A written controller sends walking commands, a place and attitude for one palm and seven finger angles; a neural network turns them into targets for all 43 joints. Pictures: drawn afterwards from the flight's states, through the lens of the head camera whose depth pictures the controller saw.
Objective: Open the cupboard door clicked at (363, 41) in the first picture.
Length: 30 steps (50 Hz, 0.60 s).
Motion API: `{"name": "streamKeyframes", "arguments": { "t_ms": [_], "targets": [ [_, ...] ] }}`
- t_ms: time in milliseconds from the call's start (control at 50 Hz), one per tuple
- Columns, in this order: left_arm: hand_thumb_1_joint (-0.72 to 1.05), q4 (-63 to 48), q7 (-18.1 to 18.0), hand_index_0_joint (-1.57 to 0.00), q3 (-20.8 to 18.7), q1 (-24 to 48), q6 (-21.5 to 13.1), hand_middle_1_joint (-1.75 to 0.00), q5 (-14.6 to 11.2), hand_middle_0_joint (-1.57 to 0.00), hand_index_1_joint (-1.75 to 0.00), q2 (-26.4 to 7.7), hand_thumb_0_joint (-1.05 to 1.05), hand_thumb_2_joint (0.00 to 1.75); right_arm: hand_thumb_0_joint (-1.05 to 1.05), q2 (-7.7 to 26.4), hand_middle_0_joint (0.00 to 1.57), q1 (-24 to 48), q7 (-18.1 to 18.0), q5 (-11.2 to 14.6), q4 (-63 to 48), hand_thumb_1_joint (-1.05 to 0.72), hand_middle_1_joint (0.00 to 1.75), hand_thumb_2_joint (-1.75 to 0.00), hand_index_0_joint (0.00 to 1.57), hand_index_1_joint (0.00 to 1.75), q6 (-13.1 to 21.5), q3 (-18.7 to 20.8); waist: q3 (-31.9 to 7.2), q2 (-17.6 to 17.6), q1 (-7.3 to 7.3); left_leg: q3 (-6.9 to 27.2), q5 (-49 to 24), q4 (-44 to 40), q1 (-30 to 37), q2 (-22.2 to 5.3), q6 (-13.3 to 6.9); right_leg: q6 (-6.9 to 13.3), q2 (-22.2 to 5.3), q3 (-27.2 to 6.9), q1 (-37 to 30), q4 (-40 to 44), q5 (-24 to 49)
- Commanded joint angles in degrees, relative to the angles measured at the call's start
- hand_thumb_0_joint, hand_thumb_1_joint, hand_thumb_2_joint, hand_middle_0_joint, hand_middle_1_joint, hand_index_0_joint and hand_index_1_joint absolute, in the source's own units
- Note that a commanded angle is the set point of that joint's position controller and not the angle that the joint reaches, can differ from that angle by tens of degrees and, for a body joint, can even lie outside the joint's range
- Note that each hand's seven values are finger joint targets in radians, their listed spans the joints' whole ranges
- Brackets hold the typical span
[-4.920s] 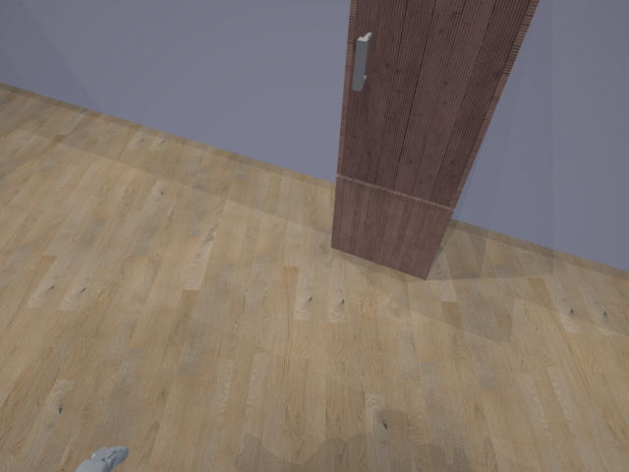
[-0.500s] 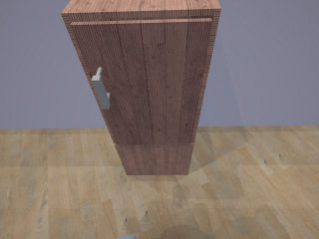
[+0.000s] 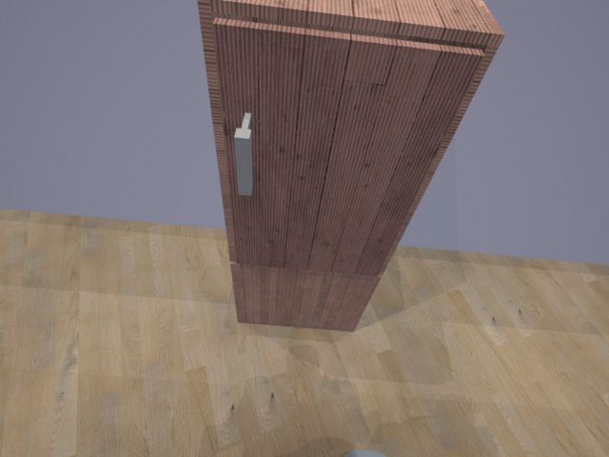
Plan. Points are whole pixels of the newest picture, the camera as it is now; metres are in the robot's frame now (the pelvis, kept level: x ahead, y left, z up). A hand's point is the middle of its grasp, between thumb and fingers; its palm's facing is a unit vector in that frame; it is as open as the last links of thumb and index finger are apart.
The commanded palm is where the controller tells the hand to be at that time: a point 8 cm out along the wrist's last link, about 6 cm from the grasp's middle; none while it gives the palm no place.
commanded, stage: come to a stop and stand still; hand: left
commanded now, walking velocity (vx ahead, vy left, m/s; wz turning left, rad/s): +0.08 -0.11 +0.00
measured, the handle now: (246, 155) +0.55 +0.15 +0.05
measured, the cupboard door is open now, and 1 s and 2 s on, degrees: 0 0 0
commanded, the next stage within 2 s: look again from close up in 0.74 s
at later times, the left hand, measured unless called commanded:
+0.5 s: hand out of the picture -0.03 +0.10 -0.16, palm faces +0.02 -0.97 -0.24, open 7.3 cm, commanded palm none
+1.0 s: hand out of the picture -0.08 +0.08 -0.18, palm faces +0.04 -0.98 -0.17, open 7.4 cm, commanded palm none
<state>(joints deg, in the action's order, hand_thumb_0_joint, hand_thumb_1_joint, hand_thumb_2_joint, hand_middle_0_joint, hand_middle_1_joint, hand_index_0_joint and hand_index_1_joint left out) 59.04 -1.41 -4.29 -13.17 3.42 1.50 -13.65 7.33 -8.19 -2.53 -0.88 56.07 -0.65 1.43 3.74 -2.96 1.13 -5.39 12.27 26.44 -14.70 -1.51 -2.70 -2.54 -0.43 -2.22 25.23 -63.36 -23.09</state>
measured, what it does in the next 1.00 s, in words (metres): steps on the spot: right foot, then left foot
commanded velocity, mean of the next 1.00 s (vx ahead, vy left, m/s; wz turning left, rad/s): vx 0.01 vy -0.01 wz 0.00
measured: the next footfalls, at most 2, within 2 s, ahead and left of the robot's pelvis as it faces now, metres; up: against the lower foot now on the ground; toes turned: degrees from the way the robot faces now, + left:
right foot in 0.30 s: -0.03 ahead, -0.16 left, +0.00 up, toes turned -3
left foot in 0.58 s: -0.03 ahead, +0.06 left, +0.00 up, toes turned +4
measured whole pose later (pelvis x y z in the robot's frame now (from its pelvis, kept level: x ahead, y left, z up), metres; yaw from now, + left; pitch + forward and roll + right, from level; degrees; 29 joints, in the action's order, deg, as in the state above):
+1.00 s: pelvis -0.05 -0.07 -0.01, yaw +1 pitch +0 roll -2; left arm 63.7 -2.7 0.2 -19.1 -1.9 1.7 -5.2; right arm 10.1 -14.6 -1.7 -0.4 60.5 0.4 1.6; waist 1.4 2.8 -0.7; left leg -1.4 18.3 32.2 -13.8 -3.5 0.5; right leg 2.4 2.2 5.8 11.0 -27.5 -16.6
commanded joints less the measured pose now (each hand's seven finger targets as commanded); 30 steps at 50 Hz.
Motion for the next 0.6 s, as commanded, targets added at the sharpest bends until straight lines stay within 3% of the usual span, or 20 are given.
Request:
{"name": "streamKeyframes", "arguments": {
  "t_ms": [0, 100, 160, 220, 240, 260, 280, 300, 320, 340, 360, 380, 420, 500, 540, 580],
  "targets": [
    [0.90, -2.09, 0.56, -0.20, -0.77, -2.39, -0.39, -0.30, -0.19, -0.20, -0.30, -2.20, 0.00, 0.90, 0.00, 10.86, 0.20, -6.98, -0.84, -0.49, -0.26, -0.90, 0.30, -0.90, 0.20, 0.30, 1.08, 2.70, -6.83, 9.99, -2.59, 13.64, -19.40, -10.38, 11.70, -16.21, -5.64, -0.99, -1.73, -1.39, 3.01, 2.29, 0.46],
    [0.90, -2.30, 1.12, -0.20, 0.09, 0.34, -0.29, -0.30, -0.19, -0.20, -0.30, -0.79, 0.00, 0.90, 0.00, 11.79, 0.20, -9.83, -0.44, -0.80, 1.86, -0.90, 0.30, -0.90, 0.20, 0.30, 0.77, 3.26, -5.05, 12.37, -4.31, 15.58, -7.71, -13.26, 10.97, -16.28, -5.62, -0.26, -2.38, 1.44, -1.48, 14.70, -3.51],
    [0.90, -1.50, 1.08, -0.20, 0.90, 0.13, -0.82, -0.30, -0.41, -0.20, -0.30, 0.35, 0.00, 0.90, 0.00, 12.09, 0.20, -9.24, 0.15, -0.96, 2.71, -0.90, 0.30, -0.90, 0.20, 0.30, 0.53, 3.37, -3.38, 13.98, -3.98, 15.97, 2.79, -15.03, 6.09, -14.79, -4.83, 0.86, -1.79, 3.59, -6.98, 23.79, -4.48],
    [0.90, 1.09, 0.81, -0.20, 1.05, -5.31, -1.27, -0.30, -0.84, -0.20, -0.30, 1.17, 0.00, 0.90, 0.00, 12.16, 0.20, -7.85, 0.61, -0.80, 3.50, -0.90, 0.30, -0.90, 0.20, 0.30, 0.17, 3.47, -2.61, 13.63, -1.26, 13.25, 9.90, -15.80, -0.77, -11.95, -2.19, 1.86, -0.35, 6.63, -16.01, 34.87, 2.41],
    [0.90, 2.37, 0.62, -0.20, 1.14, -8.17, -1.59, -0.30, -0.80, -0.20, -0.30, 0.91, 0.00, 0.90, 0.00, 11.38, 0.20, -7.52, 0.68, -0.54, 3.79, -0.90, 0.30, -0.90, 0.20, 0.30, 0.07, 3.31, -2.93, 11.99, -0.05, 11.10, 10.66, -14.04, -2.88, -10.13, -0.57, 2.10, -0.48, 6.96, -20.37, 41.42, 7.58],
    [0.90, 2.83, 0.20, -0.20, 1.02, -8.83, -2.17, -0.30, -0.53, -0.20, -0.30, -0.74, 0.00, 0.90, 0.00, 9.06, 0.20, -8.64, 0.93, -0.17, 4.40, -0.90, 0.30, -0.90, 0.20, 0.30, 0.11, 2.95, -2.87, 7.40, -0.11, 8.84, 10.19, -10.39, -5.47, -7.43, 1.56, 2.75, -2.68, 4.38, -23.97, 45.83, 9.01],
    [0.90, 2.72, -0.22, -0.20, 0.93, -8.24, -2.72, -0.30, -0.26, -0.20, -0.30, -3.12, 0.00, 0.90, 0.00, 5.85, 0.20, -9.16, 1.03, 0.34, 4.32, -0.90, 0.30, -0.90, 0.20, 0.30, -0.02, 2.11, -2.21, -0.95, -0.47, 4.59, 9.96, -3.80, -8.10, -3.85, 3.89, 5.24, -10.31, -4.34, -22.21, 50.43, 1.11],
    [0.90, 1.82, -0.41, -0.20, 0.78, -5.46, -2.95, -0.30, -0.41, -0.20, -0.30, -5.70, 0.00, 0.90, 0.00, 3.72, 0.20, -8.25, 1.38, 0.21, 3.66, -0.90, 0.30, -0.90, 0.20, 0.30, -0.21, 1.17, 0.48, -8.56, -0.98, 2.26, 10.09, 0.54, -7.43, -1.93, 4.61, 7.79, -16.14, -10.26, -13.96, 56.48, -8.88],
    [0.90, 0.37, -0.45, -0.20, 0.96, -2.40, -2.84, -0.30, -0.46, -0.20, -0.30, -6.12, 0.00, 0.90, 0.00, 4.59, 0.20, -7.68, 1.72, -0.13, 3.41, -0.90, 0.30, -0.90, 0.20, 0.30, -0.46, 1.25, 1.87, -6.38, -1.19, 3.12, 11.02, 4.52, -4.60, -2.32, 4.24, 9.25, -17.62, -10.93, -7.26, 58.22, -13.62],
    [0.90, 0.25, -0.64, -0.20, 0.88, -0.99, -3.36, -0.30, -0.57, -0.20, -0.30, -5.05, 0.00, 0.90, 0.00, 4.68, 0.20, -7.43, 1.75, -0.49, 4.09, -0.90, 0.30, -0.90, 0.20, 0.30, -1.02, 1.46, 4.28, -12.41, -0.86, 4.13, 10.13, 7.79, -5.25, -2.79, 3.81, 8.98, -15.31, -10.58, -4.24, 58.89, -13.09],
    [0.90, 0.61, -0.79, -0.20, 1.25, -0.32, -3.38, -0.30, -0.52, -0.20, -0.30, -3.23, 0.00, 0.90, 0.00, 4.68, 0.20, -8.54, 1.60, -0.52, 4.85, -0.90, 0.30, -0.90, 0.20, 0.30, -1.20, 1.34, 6.55, -12.42, -1.53, 4.35, 8.60, 9.46, -5.13, -3.12, 3.53, 8.91, -14.37, -9.23, -3.21, 58.45, -10.27],
    [0.90, 0.85, -0.82, -0.20, 1.58, -0.20, -3.41, -0.30, -0.69, -0.20, -0.30, -1.91, 0.00, 0.90, 0.00, 4.20, 0.20, -10.46, 1.45, -0.55, 6.12, -0.90, 0.30, -0.90, 0.20, 0.30, -1.26, 1.16, 7.12, -9.46, -2.06, 4.64, 7.19, 11.12, -4.96, -3.12, 3.36, 9.16, -13.46, -7.06, -3.95, 56.90, -5.73],
    [0.90, 1.43, -0.62, -0.20, 1.99, -1.19, -3.94, -0.30, -0.91, -0.20, -0.30, -0.62, 0.00, 0.90, 0.00, 3.36, 0.20, -12.73, 1.39, -0.32, 7.61, -0.90, 0.30, -0.90, 0.20, 0.30, -0.90, 0.86, 6.00, -5.42, -2.51, 3.80, 5.35, 11.19, -4.38, -3.10, 3.64, 9.00, -11.29, -3.62, -6.97, 53.36, 2.71],
    [0.90, 2.83, -0.54, -0.20, 2.25, -3.86, -4.27, -0.30, -1.13, -0.20, -0.30, 0.25, 0.00, 0.90, 0.00, 2.83, 0.20, -13.41, 0.80, -0.25, 8.37, -0.90, 0.30, -0.90, 0.20, 0.30, -0.46, 0.51, 3.64, -2.37, -2.09, 3.60, 3.22, 6.34, -1.00, -3.36, 4.01, 8.83, -10.55, -3.15, -9.37, 49.98, 8.74],
    [0.90, 3.61, -0.53, -0.20, 2.53, -4.48, -4.41, -0.30, -1.33, -0.20, -0.30, 0.98, 0.00, 0.90, 0.00, 2.98, 0.20, -14.56, 0.38, -0.14, 9.21, -0.90, 0.30, -0.90, 0.20, 0.30, 0.24, 0.19, 1.69, 0.15, -2.48, 4.64, -4.02, -0.15, 3.90, -4.18, 3.69, 7.40, -9.23, -2.39, -9.04, 47.46, 12.33],
    [0.90, 3.99, -0.62, -0.20, 2.75, -5.46, -4.40, -0.30, -1.49, -0.20, -0.30, 2.31, 0.00, 0.90, 0.00, 3.93, 0.20, -14.91, -0.04, 0.03, 9.82, -0.90, 0.30, -0.90, 0.20, 0.30, 0.89, 0.03, 0.01, 2.24, -1.98, 5.81, -9.57, -2.92, 6.05, -5.96, 3.16, 5.42, -6.51, -0.77, -11.05, 45.65, 16.56]
  ]
}}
